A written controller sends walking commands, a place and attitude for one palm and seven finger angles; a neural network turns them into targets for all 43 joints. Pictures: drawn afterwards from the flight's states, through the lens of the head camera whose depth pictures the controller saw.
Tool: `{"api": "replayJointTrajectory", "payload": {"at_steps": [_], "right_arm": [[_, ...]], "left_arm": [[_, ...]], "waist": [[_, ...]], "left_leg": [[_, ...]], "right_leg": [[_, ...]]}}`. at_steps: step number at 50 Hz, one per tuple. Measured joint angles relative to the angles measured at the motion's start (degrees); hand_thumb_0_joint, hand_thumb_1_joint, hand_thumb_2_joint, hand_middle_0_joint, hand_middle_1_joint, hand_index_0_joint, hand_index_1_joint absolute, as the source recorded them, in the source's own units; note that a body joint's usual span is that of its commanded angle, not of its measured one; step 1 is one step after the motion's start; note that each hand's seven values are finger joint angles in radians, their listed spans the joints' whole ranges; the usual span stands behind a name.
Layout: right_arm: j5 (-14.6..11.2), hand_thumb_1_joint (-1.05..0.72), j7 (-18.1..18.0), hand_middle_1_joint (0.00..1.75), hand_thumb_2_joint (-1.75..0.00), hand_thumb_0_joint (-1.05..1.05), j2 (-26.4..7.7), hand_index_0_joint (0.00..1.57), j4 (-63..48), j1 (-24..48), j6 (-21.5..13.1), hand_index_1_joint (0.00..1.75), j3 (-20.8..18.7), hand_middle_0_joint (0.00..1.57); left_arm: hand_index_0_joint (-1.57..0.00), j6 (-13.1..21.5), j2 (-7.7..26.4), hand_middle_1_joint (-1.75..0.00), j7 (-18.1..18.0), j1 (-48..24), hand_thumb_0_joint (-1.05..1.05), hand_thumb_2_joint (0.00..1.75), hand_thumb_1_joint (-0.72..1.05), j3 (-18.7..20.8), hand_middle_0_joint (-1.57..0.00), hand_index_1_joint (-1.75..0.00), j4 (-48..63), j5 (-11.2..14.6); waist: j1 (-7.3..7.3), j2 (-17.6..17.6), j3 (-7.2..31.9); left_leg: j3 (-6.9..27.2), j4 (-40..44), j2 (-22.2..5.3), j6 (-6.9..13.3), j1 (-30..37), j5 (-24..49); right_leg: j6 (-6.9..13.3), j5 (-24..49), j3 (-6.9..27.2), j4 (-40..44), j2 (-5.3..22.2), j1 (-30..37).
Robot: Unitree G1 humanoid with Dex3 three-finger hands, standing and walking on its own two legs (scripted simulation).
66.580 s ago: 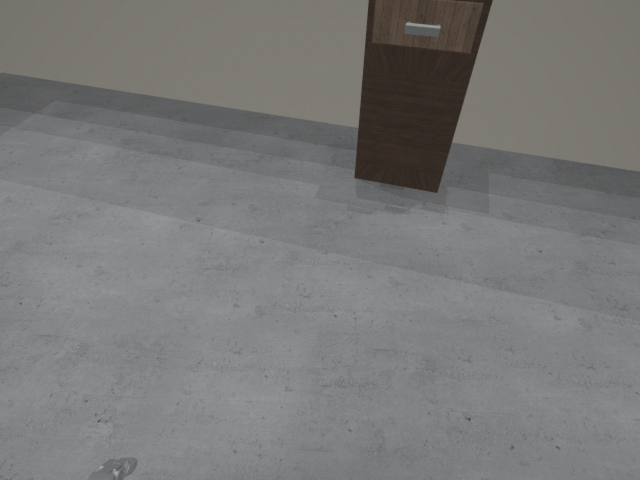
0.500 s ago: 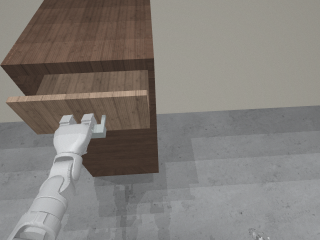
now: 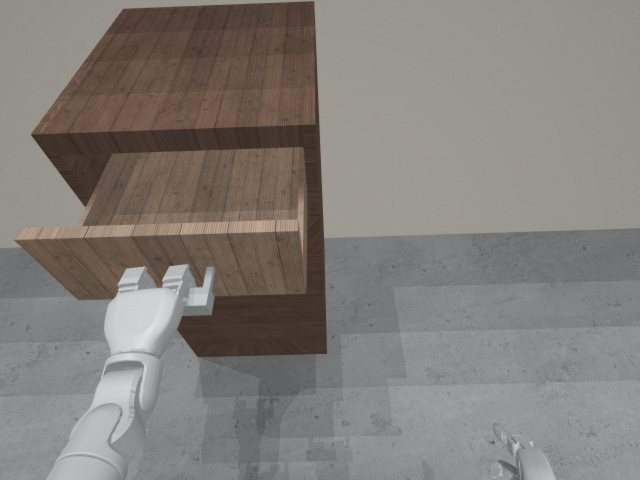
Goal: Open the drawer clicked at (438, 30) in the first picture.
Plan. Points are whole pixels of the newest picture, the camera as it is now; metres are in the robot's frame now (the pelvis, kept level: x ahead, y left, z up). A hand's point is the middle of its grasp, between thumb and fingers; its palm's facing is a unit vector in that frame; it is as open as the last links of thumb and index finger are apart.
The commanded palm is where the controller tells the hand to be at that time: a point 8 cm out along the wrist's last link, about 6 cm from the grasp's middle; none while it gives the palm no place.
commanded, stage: pull the drawer open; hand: left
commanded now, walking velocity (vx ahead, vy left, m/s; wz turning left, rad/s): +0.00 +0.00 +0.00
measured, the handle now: (170, 288) +0.36 +0.24 +0.01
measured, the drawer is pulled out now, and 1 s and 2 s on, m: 0.16 0.28 0.30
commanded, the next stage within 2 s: open the thumb to release the handle in 1.36 s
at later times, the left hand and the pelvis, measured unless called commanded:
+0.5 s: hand (154, 373) +0.25 +0.23 -0.01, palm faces -0.01 -0.07 -1.00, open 6.3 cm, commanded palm +0.21 +0.23 +0.04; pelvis +0.01 +0.00 +0.00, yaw -1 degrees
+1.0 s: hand (143, 421) +0.19 +0.23 -0.01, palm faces -0.02 -0.09 -1.00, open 6.3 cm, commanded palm +0.15 +0.23 +0.04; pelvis +0.00 -0.01 -0.01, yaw -1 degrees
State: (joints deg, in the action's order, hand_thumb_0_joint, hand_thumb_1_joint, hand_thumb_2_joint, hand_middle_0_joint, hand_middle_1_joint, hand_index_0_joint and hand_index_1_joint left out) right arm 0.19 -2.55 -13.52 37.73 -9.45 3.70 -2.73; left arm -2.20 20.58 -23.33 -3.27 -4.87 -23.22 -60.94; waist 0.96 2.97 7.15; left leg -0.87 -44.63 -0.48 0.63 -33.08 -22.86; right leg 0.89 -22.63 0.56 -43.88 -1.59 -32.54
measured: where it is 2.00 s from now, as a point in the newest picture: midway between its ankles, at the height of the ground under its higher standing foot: outside the picture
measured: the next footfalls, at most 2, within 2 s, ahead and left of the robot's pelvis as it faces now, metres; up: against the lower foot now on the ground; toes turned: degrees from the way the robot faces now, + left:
none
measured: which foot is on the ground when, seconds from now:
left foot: down 0.00-1.00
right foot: down 0.00-1.00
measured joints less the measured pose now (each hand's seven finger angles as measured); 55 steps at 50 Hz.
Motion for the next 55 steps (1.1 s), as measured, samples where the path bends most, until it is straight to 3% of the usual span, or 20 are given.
{"api": "replayJointTrajectory", "payload": {"at_steps": [8, 17, 36, 55], "right_arm": [[0.06, -0.9, -0.19, 0.3, -0.9, 0.01, 0.47, 0.2, -0.58, 1.06, -0.3, 0.3, 0.57, 0.2], [0.39, -0.9, 0.67, 0.3, -0.9, 0.01, 0.22, 0.2, -1.36, 1.06, -0.72, 0.3, 0.28, 0.2], [1.26, -0.9, 1.53, 0.3, -0.9, 0.01, 1.14, 0.2, -2.01, 3.56, -0.96, 0.3, 1.12, 0.2], [2.22, -0.9, 3.21, 0.3, -0.9, 0.01, 0.57, 0.2, -4.36, 3.62, -0.76, 0.3, 1.48, 0.2]], "left_arm": [[-0.36, -0.08, 0.1, -1.34, 0.92, 2.72, 0.02, 0.78, 0.63, 0.67, -0.26, -1.33, 2.18, 0.21], [-0.36, -0.07, -0.27, -1.34, 0.64, 10.81, 0.03, 0.76, 0.64, 1.7, -0.25, -1.31, 9.68, 0.7], [-0.38, -1.76, -1.55, -1.34, -1.07, 20.4, 0.04, 0.79, 0.62, -0.77, -0.26, -1.33, 18.77, -0.41], [-0.38, 0.91, -0.88, -1.33, -2.2, 33.74, 0.05, 0.74, 0.63, 1.21, -0.25, -1.32, 28.63, 0.03]], "waist": [[0.12, -0.12, -0.09], [0.02, -0.26, -0.13], [1.97, 0.23, -0.37], [2.57, -0.51, -0.28]], "left_leg": [[-0.38, 0.64, -0.22, -0.22, 1.03, 0.15], [-1.03, 0.82, -0.43, -0.23, 1.89, -0.29], [-0.62, -1.57, 0.08, -0.13, 1.57, -1.5], [-0.93, -3.93, -0.49, -0.57, 0.63, -2.72]], "right_leg": [[0.2, 0.11, 0.39, 0.19, -0.23, 0.64], [0.15, -0.16, 1.06, 0.19, -0.45, 1.17], [0.07, -1.74, 0.63, -2.43, 0.04, 0.97], [0.52, -2.9, 0.94, -5.11, -0.55, -0.36]]}}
